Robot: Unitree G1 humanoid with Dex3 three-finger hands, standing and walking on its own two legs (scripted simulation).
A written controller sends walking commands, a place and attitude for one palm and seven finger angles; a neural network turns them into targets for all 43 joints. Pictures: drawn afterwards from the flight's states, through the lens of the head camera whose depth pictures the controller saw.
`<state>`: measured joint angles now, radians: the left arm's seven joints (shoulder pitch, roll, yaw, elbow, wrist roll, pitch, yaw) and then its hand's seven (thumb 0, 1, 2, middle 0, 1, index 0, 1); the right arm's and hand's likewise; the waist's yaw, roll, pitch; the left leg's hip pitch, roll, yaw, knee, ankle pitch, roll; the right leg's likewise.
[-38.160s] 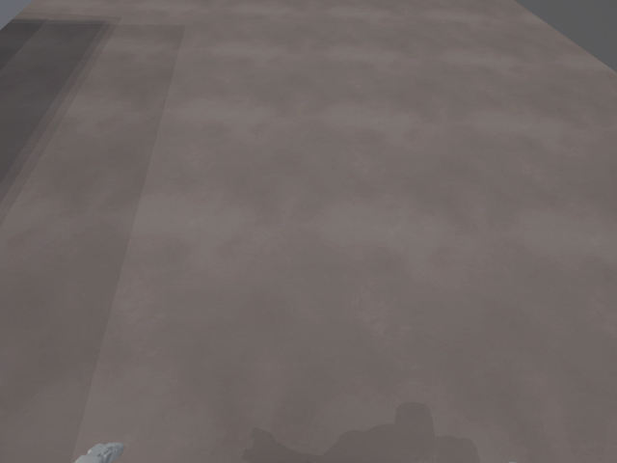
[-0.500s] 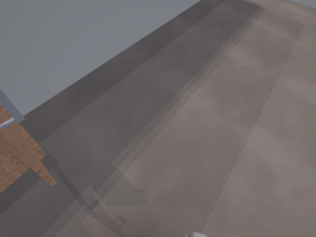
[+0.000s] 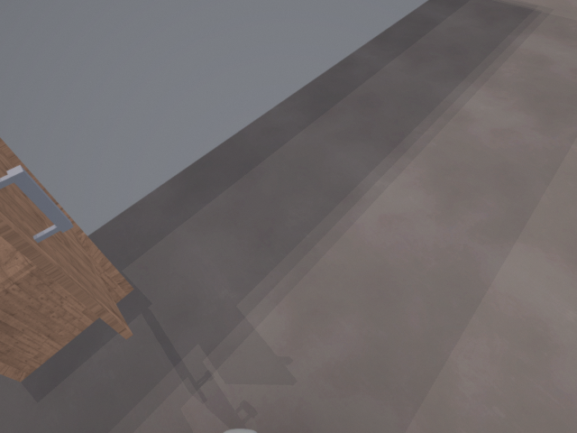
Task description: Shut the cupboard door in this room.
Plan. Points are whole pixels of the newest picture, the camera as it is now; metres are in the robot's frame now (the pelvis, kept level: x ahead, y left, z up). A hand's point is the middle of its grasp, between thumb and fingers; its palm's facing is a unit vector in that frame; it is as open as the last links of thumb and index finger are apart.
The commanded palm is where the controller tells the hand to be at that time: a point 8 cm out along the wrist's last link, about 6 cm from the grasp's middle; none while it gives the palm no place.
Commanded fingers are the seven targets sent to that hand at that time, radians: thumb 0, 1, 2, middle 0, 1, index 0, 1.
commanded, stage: turn or walk to find it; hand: left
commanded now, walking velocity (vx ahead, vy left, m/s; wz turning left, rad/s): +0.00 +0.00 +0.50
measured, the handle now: (30, 207) +0.42 +0.45 +0.07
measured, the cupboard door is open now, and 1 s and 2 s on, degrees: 82 82 82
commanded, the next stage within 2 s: stand and wait in 0.96 s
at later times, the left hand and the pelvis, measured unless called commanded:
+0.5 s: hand out of the picture -0.03 +0.25 -0.17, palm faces +0.27 -0.94 -0.23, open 7.4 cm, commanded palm none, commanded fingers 0.00 0.90 0.90 -0.20 -0.30 -0.20 -0.30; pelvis -0.03 +0.04 +0.00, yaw +13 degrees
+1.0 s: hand out of the picture -0.04 +0.21 -0.16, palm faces +0.47 -0.85 -0.25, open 7.4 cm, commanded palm none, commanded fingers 0.00 0.90 0.90 -0.20 -0.30 -0.20 -0.30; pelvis -0.01 +0.00 -0.01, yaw +29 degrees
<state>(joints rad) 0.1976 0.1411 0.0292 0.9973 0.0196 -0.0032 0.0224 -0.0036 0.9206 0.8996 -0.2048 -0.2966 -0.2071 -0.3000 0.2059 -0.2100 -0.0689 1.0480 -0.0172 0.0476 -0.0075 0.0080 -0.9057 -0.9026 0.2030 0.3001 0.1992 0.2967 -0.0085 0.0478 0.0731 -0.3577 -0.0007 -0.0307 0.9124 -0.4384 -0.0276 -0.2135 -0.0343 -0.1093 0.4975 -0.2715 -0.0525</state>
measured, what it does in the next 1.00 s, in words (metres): steps on the spot, turning left: left foot, then right foot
